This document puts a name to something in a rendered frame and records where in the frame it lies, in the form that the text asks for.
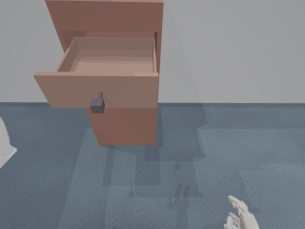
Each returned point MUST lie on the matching handle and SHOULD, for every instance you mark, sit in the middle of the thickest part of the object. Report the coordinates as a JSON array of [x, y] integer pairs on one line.
[[97, 104]]

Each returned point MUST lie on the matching cabinet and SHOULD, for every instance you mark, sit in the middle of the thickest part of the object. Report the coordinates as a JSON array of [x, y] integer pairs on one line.
[[122, 19]]

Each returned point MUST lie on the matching drawer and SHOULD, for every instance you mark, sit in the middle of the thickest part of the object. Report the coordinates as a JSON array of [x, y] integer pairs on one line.
[[123, 69]]

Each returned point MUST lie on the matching left robot hand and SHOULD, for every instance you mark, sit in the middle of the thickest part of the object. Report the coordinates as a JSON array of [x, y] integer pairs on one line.
[[6, 150]]

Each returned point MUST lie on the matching right robot hand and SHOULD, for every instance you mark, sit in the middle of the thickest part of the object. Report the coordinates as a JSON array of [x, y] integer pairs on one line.
[[246, 220]]

